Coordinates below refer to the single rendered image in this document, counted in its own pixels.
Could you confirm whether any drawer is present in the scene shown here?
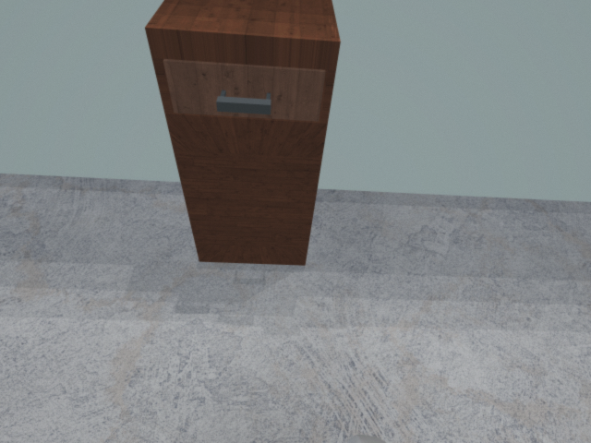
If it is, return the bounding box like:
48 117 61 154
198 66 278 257
163 59 326 122

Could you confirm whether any cabinet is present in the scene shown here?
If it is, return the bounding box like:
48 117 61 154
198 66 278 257
145 0 341 266

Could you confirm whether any handle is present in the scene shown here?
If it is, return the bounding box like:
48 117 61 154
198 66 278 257
216 90 271 114

